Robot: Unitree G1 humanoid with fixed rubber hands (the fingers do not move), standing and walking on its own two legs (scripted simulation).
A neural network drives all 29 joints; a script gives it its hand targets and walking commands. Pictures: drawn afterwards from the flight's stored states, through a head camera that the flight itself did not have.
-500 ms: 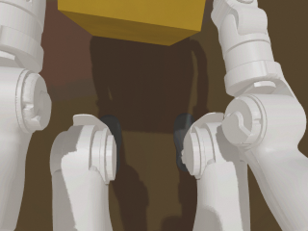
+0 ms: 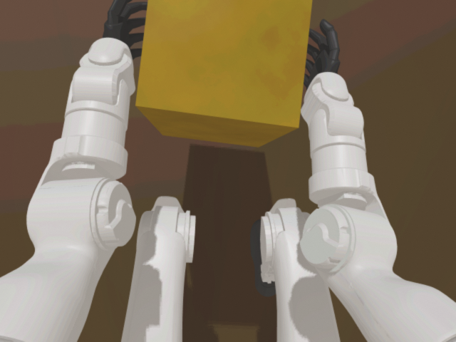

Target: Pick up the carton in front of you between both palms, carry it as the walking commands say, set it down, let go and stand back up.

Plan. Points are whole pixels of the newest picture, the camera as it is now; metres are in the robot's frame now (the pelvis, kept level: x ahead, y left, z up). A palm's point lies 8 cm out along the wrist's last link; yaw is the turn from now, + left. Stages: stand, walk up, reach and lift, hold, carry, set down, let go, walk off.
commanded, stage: reach and lift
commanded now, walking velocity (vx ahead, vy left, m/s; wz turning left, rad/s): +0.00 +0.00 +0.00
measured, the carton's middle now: (220, 75) +0.54 +0.03 -0.14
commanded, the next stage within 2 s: none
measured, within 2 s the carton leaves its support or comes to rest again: neither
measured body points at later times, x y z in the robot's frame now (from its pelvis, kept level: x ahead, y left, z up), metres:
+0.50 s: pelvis +0.02 +0.00 +0.11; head +0.26 +0.03 +0.50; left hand +0.51 +0.17 +0.06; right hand +0.50 -0.13 +0.06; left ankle +0.12 +0.13 -0.40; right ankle +0.12 -0.13 -0.40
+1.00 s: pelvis +0.07 +0.00 +0.25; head +0.18 +0.01 +0.68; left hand +0.45 +0.16 +0.21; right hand +0.45 -0.14 +0.22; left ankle +0.12 +0.13 -0.40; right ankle +0.12 -0.13 -0.40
